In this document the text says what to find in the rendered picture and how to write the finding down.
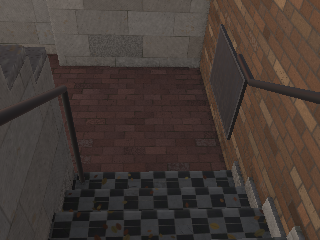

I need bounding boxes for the stairs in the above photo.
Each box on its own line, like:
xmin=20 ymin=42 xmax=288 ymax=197
xmin=48 ymin=170 xmax=287 ymax=240

